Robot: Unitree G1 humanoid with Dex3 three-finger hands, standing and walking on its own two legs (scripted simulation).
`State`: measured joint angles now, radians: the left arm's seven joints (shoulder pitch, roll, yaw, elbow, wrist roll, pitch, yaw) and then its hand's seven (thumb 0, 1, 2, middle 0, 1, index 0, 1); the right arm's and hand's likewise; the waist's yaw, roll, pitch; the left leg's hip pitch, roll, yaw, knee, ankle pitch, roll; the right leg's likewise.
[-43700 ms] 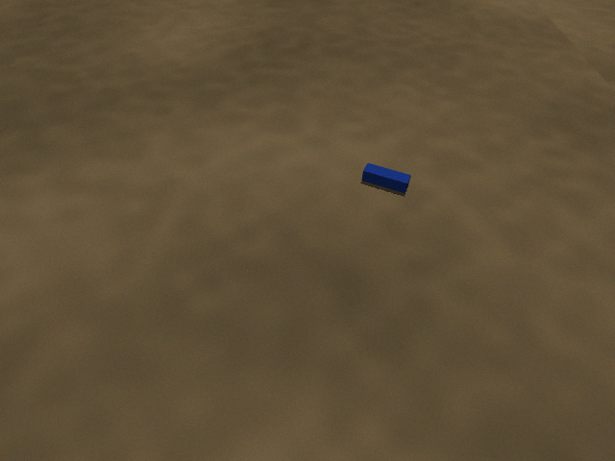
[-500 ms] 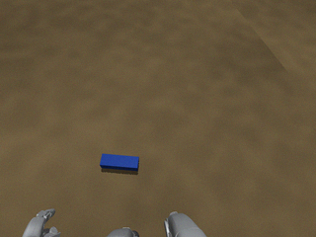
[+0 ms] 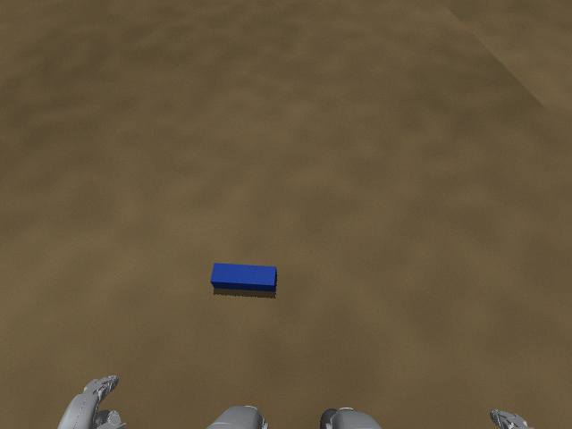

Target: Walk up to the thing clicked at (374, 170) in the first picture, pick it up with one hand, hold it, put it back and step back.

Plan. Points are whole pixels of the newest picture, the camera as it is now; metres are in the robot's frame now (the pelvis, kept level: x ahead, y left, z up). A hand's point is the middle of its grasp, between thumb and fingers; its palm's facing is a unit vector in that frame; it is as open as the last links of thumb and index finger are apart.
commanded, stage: step back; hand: left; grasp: from above
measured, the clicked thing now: (244, 277) +0.61 +0.19 -0.73
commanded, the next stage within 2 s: none
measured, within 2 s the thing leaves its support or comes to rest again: neither
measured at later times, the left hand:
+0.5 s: hand out of the picture -0.07 +0.26 -0.16, palm faces -0.06 -0.91 -0.41, open 7.4 cm
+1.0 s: hand out of the picture -0.19 +0.24 -0.15, palm faces +0.02 -0.94 -0.34, open 7.4 cm
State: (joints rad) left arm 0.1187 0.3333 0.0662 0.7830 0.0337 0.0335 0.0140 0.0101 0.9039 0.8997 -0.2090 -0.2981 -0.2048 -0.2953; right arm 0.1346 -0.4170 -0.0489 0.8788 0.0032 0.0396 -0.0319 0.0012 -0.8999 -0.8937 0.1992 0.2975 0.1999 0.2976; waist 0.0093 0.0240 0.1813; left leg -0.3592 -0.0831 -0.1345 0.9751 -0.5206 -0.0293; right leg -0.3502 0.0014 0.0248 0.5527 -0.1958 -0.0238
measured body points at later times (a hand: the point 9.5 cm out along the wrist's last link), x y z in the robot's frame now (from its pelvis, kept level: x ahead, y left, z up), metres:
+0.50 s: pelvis -0.16 -0.01 -0.02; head -0.10 -0.02 +0.42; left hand -0.07 +0.31 -0.13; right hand -0.03 -0.34 -0.12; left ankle -0.04 +0.13 -0.73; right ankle -0.19 -0.14 -0.74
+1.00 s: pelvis -0.32 -0.02 +0.00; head -0.27 +0.00 +0.44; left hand -0.19 +0.29 -0.13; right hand -0.25 -0.33 -0.11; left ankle -0.29 +0.09 -0.73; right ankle -0.31 -0.16 -0.65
